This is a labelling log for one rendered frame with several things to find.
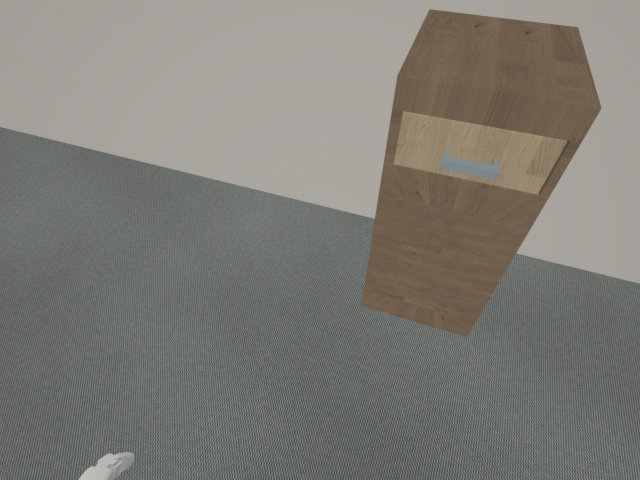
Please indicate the left robot hand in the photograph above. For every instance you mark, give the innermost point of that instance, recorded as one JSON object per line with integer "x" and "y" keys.
{"x": 109, "y": 467}

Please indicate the cabinet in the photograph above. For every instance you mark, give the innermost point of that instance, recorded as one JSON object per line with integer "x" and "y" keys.
{"x": 441, "y": 244}

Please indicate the handle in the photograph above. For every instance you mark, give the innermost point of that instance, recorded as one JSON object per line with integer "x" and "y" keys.
{"x": 470, "y": 167}

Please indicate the drawer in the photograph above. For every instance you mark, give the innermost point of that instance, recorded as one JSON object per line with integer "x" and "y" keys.
{"x": 525, "y": 160}

